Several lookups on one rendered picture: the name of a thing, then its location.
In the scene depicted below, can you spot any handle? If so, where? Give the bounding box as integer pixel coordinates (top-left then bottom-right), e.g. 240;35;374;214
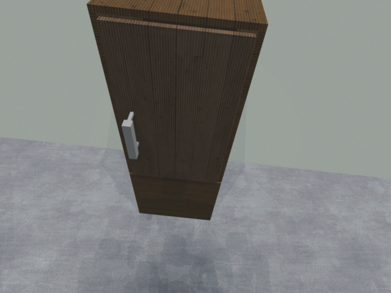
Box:
122;112;139;159

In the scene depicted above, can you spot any cupboard door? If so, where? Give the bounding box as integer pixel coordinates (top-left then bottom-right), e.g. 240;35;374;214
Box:
97;16;256;183

